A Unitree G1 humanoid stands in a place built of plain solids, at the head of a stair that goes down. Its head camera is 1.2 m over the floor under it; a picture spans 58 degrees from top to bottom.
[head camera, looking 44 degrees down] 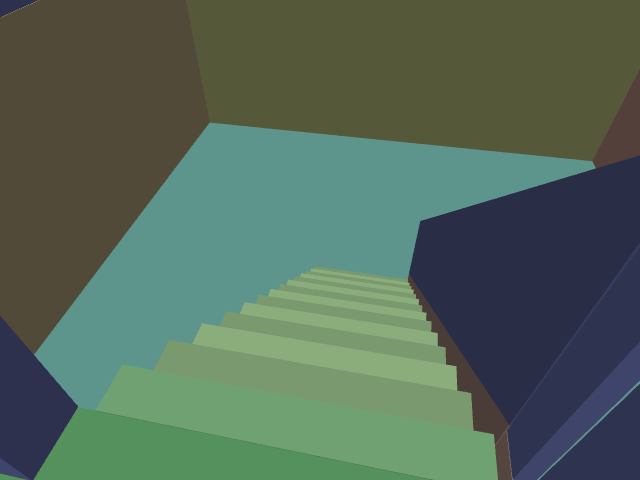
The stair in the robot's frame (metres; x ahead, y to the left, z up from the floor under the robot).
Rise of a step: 0.20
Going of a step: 0.22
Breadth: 1.11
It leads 11 degrees to the right of straight ahead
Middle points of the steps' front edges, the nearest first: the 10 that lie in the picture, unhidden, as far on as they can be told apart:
0.59 0.07 0.00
0.81 0.03 -0.20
1.02 -0.02 -0.40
1.24 -0.06 -0.61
1.46 -0.10 -0.81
1.68 -0.14 -1.01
1.89 -0.19 -1.22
2.11 -0.23 -1.42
2.33 -0.27 -1.62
2.54 -0.31 -1.82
